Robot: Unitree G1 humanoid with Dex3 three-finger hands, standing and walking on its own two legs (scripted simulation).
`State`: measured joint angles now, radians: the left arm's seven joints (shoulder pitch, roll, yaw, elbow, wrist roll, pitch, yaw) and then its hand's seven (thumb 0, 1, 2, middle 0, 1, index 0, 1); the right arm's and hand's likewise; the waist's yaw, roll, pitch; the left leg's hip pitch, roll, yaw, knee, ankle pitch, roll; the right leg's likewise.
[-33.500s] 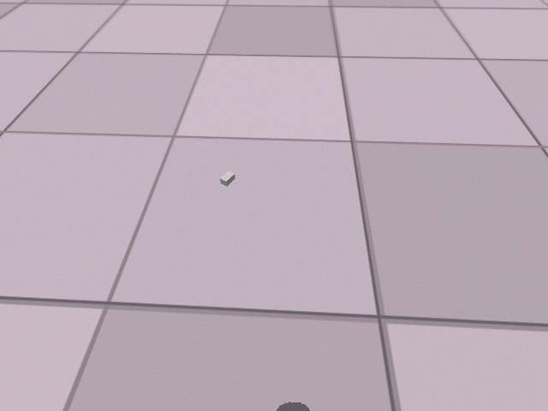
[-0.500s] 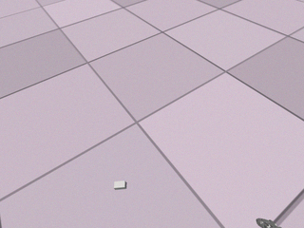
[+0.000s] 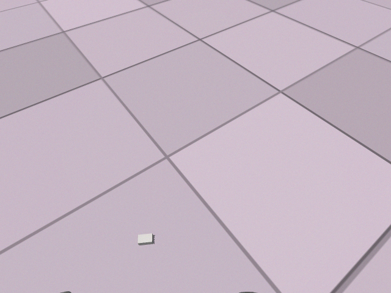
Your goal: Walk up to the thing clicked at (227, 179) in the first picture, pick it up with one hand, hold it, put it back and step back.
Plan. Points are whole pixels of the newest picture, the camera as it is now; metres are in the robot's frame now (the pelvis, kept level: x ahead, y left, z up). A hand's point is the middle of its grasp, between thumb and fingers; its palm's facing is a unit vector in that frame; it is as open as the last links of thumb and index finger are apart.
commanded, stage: walk up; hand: left
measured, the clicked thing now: (145, 239) +0.47 +0.26 -0.74
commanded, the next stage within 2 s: stand in 1.20 s
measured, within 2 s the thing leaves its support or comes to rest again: neither
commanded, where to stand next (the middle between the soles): +0.10 +0.01 m, yaw +4 degrees
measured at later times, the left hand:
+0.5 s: hand out of the picture +0.10 +0.27 -0.13, palm faces +0.02 -0.94 -0.34, open 7.4 cm
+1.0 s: hand out of the picture +0.10 +0.26 -0.13, palm faces +0.03 -0.94 -0.35, open 7.4 cm
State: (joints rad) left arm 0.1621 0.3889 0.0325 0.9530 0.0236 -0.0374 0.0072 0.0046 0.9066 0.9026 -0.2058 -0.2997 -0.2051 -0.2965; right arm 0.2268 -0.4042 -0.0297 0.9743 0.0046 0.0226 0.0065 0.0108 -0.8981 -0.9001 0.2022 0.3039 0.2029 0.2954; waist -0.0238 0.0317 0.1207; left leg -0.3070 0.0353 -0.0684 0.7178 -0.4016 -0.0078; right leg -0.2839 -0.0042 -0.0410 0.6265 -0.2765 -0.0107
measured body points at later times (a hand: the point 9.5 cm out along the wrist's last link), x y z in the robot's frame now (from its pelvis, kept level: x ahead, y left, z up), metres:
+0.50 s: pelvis +0.02 +0.02 +0.02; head +0.02 +0.02 +0.47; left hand +0.10 +0.32 -0.11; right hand +0.12 -0.28 -0.10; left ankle +0.01 +0.14 -0.72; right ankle +0.04 -0.12 -0.72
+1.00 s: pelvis +0.03 +0.01 +0.02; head +0.03 +0.01 +0.47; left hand +0.10 +0.31 -0.10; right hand +0.12 -0.29 -0.11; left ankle +0.01 +0.14 -0.72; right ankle +0.04 -0.12 -0.72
